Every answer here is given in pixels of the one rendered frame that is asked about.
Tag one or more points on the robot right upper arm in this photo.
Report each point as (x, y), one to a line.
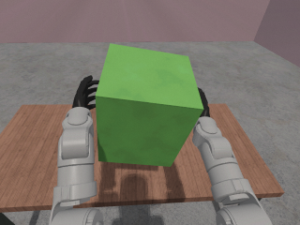
(242, 214)

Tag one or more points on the robot left hand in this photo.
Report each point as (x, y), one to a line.
(82, 98)

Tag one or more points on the left robot forearm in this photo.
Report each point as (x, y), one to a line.
(75, 161)

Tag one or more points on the carton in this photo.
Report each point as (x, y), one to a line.
(147, 103)

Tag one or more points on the table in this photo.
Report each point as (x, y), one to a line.
(29, 172)

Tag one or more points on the robot left upper arm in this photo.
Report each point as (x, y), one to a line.
(79, 216)

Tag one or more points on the robot right hand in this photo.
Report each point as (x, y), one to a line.
(205, 112)

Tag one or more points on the right robot forearm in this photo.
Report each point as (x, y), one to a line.
(228, 183)

